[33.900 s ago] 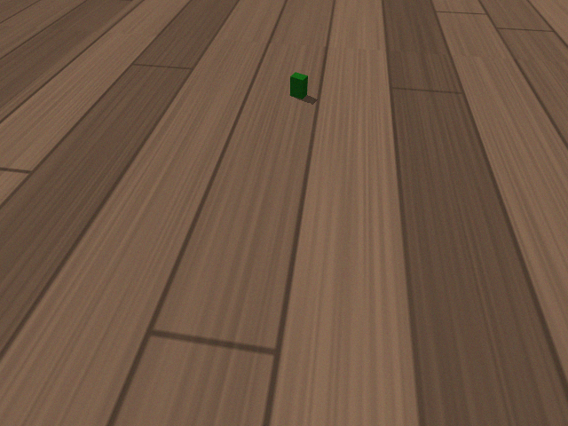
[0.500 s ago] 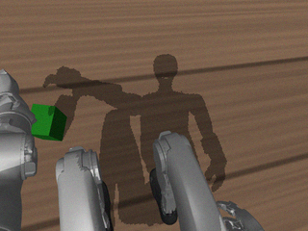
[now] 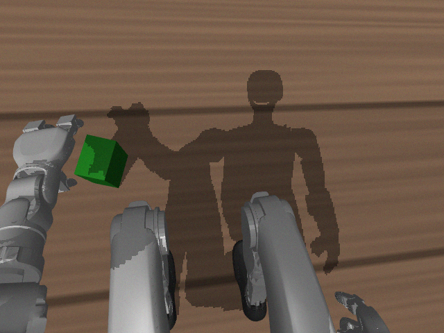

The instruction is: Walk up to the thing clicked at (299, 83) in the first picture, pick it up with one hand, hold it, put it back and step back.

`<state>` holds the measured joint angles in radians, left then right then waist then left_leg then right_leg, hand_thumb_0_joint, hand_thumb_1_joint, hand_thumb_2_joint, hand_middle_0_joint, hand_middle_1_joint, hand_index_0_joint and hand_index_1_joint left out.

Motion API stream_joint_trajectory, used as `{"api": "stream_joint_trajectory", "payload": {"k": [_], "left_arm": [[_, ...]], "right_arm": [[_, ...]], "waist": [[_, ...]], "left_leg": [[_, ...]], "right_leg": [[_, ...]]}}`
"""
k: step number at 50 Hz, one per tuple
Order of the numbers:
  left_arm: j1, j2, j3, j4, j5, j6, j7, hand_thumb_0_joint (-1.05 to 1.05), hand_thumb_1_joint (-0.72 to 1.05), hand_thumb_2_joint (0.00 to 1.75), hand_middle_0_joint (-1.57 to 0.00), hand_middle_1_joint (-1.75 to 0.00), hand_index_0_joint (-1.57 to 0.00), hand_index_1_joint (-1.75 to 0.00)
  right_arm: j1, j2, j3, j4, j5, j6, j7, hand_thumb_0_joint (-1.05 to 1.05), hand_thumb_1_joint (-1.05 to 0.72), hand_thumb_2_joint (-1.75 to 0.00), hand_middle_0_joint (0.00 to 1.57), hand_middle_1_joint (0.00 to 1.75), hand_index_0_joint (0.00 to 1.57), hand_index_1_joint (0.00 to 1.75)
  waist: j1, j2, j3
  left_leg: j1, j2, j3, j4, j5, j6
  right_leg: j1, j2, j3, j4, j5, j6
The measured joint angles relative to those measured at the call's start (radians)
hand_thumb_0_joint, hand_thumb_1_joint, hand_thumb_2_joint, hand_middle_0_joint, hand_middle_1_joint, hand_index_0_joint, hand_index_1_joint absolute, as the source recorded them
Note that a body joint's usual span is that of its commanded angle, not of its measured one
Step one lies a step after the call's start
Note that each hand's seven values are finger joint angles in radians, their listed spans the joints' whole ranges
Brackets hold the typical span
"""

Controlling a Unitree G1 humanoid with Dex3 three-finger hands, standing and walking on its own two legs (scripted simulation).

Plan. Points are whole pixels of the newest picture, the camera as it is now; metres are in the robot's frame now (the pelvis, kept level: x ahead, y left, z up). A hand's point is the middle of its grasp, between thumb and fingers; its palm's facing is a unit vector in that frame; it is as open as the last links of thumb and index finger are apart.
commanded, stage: home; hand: left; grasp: from above
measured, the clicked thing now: (104, 163) +0.44 +0.27 -0.31
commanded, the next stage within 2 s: none
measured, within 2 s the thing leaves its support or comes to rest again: neither
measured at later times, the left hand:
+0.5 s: hand (4, 254) +0.26 +0.24 +0.08, palm faces -0.26 -0.70 -0.67, open 9.2 cm
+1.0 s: hand out of the picture +0.22 +0.20 +0.28, palm faces +0.14 -0.96 -0.25, open 8.5 cm
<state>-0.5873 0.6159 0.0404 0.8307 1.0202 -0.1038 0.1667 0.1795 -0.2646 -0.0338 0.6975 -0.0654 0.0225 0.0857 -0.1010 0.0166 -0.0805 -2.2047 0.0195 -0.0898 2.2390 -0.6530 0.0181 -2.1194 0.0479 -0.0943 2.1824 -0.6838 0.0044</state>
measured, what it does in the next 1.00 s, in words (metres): rises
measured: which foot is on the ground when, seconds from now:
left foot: down 0.00-1.00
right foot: down 0.00-1.00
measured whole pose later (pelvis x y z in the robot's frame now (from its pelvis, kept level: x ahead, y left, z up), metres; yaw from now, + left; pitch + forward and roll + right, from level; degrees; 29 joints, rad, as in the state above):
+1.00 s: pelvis +0.08 +0.01 +0.33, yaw +8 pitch +13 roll -3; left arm 0.51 0.23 0.01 -0.11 -0.03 0.40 0.06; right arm 0.32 -0.23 0.03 0.51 0.03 -0.17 -0.16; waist -0.06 0.06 -0.19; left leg -0.78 0.01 -0.05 1.03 -0.48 0.01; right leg -0.71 0.03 -0.04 0.97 -0.49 -0.01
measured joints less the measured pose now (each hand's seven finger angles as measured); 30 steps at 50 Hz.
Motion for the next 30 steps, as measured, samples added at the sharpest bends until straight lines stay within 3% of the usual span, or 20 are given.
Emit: {"api": "stream_joint_trajectory", "payload": {"k": [6, 13, 21, 30], "left_arm": [[0.166, -0.033, -0.052, -0.17, -0.104, -0.008, -0.061, 0.0, 0.19, 0.8, -0.24, -0.47, -0.22, -0.49], [0.332, -0.089, -0.086, -0.311, -0.263, 0.026, -0.1, 0.0, 0.37, 0.79, -0.22, -0.39, -0.2, -0.4], [0.519, -0.178, -0.077, -0.467, -0.448, 0.116, -0.108, 0.0, 0.51, 0.79, -0.21, -0.34, -0.2, -0.35], [0.74, -0.252, -0.069, -0.642, -0.677, 0.234, -0.114, 0.0, 0.63, 0.79, -0.2, -0.3, -0.19, -0.31]], "right_arm": [[-0.063, -0.015, -0.012, -0.041, 0.035, 0.013, -0.035, 0.01, -0.9, -0.9, 0.2, 0.3, 0.2, 0.3], [-0.125, -0.016, -0.005, -0.079, 0.072, -0.011, -0.065, 0.01, -0.9, -0.9, 0.2, 0.3, 0.2, 0.3], [-0.136, 0.016, 0.018, -0.119, 0.103, -0.038, -0.096, 0.01, -0.9, -0.9, 0.2, 0.3, 0.21, 0.3], [-0.064, 0.056, 0.04, -0.138, 0.118, -0.083, -0.141, 0.01, -0.9, -0.9, 0.2, 0.3, 0.21, 0.3]], "waist": [[0.052, -0.001, -0.073], [0.086, -0.005, -0.115], [0.087, -0.001, -0.128], [0.071, 0.015, -0.119]], "left_leg": [[0.127, -0.001, 0.015, -0.131, 0.008, 0.0], [0.314, -0.006, 0.022, -0.291, 0.021, -0.005], [0.526, -0.01, 0.028, -0.467, 0.044, -0.01], [0.803, -0.011, 0.035, -0.697, 0.076, -0.013]], "right_leg": [[0.12, -0.003, 0.016, -0.124, 0.009, 0.0], [0.301, -0.007, 0.026, -0.277, 0.021, -0.004], [0.507, -0.012, 0.035, -0.447, 0.043, -0.009], [0.782, -0.013, 0.045, -0.678, 0.08, -0.011]]}}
